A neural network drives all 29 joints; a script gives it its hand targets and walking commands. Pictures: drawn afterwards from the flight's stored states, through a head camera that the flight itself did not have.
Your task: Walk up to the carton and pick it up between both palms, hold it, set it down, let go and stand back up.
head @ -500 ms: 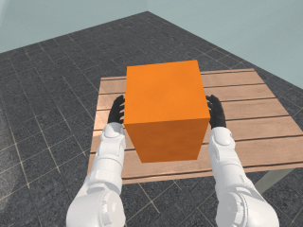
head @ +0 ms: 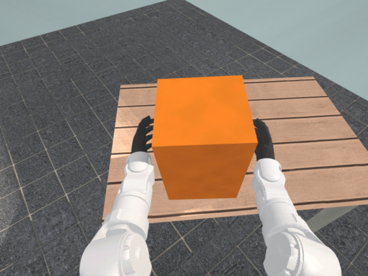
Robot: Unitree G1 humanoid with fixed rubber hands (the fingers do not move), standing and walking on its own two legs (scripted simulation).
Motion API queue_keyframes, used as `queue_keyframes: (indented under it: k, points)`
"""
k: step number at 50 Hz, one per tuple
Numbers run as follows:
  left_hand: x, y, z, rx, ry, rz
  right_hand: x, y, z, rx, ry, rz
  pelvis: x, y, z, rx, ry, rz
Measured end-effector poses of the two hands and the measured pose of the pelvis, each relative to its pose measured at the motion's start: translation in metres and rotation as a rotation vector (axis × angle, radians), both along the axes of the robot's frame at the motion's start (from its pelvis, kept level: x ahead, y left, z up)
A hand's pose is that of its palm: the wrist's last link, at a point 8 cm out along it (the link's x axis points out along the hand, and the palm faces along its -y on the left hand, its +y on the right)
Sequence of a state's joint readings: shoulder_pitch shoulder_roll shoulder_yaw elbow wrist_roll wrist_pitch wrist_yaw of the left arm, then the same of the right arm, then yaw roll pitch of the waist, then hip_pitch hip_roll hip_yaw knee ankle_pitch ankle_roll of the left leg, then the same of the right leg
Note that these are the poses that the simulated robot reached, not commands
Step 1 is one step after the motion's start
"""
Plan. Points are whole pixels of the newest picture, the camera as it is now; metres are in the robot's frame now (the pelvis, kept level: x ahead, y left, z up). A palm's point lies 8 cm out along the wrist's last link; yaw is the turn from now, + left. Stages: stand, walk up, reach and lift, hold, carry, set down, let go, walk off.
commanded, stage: set down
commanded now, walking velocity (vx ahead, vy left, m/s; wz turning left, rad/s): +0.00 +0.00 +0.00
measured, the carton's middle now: (201, 144) +0.44 -0.05 +0.00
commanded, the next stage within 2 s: none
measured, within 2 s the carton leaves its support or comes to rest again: rests again in 0.52 s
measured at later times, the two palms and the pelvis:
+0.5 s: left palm (145, 151) +0.40 +0.09 +0.04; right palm (266, 159) +0.37 -0.19 +0.04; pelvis -0.01 -0.01 +0.00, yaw -1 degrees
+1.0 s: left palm (148, 150) +0.41 +0.08 +0.03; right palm (266, 160) +0.37 -0.19 +0.02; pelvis +0.00 -0.01 +0.00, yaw -1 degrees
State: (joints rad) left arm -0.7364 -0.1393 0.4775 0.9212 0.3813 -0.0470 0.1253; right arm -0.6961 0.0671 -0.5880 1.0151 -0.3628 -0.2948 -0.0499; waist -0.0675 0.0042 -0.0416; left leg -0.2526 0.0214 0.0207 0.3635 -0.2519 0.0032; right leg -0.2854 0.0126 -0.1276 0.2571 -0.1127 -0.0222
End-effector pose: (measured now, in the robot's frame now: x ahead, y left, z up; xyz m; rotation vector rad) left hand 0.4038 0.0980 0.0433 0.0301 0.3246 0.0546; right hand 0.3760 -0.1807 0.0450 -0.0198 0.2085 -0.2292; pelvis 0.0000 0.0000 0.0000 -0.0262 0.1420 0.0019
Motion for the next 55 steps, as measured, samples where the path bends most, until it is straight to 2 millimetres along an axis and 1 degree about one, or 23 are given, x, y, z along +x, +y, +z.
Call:
queue_keyframes:
  k: [18,30,40,55]
  points:
    - [-0.003,-0.005,-0.001,-0.008,-0.026,-0.004,-0.007,-0.004,-0.004,0.010,-0.015,-0.012,-0.011,-0.003,0.001,0.011,0.010,-0.011]
    - [0.004,-0.015,-0.007,-0.013,-0.039,-0.023,-0.007,-0.013,-0.015,-0.003,0.007,-0.032,-0.005,-0.007,0.000,0.011,0.025,-0.014]
    - [0.009,-0.015,-0.013,-0.015,-0.072,-0.026,-0.003,-0.013,-0.021,-0.014,-0.022,-0.039,0.001,-0.008,-0.001,0.009,0.047,-0.013]
    - [0.009,-0.015,-0.015,-0.016,-0.092,-0.028,-0.003,-0.012,-0.022,-0.015,-0.033,-0.041,-0.002,-0.006,-0.001,0.010,0.054,-0.023]
